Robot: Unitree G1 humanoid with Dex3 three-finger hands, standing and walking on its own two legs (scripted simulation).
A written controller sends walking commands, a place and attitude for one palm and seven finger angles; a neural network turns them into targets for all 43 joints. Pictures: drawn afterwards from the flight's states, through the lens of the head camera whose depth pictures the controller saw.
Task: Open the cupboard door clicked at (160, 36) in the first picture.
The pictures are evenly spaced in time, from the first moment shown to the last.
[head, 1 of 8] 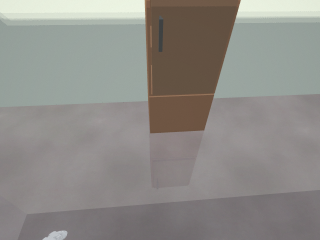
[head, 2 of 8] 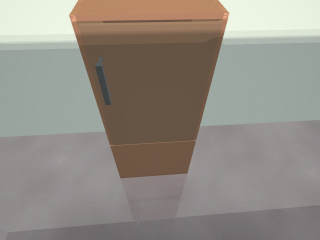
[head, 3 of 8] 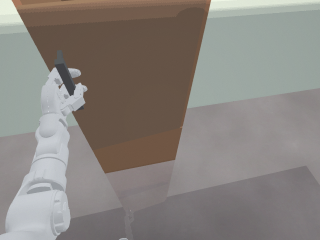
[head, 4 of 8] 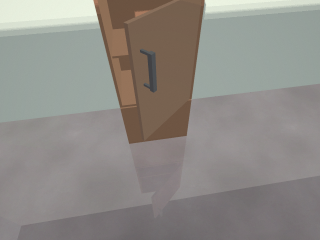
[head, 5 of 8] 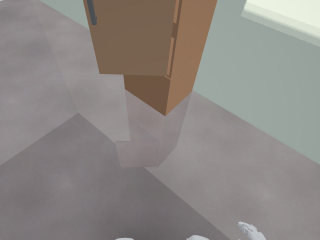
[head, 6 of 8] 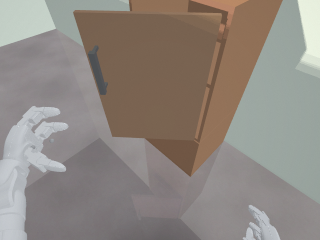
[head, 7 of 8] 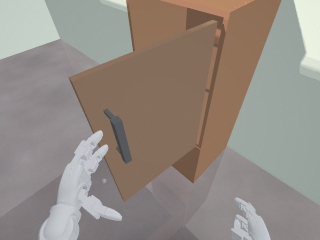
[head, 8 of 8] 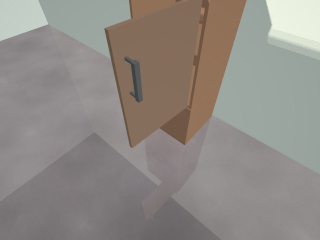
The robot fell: no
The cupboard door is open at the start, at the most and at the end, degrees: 0 85 85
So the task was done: yes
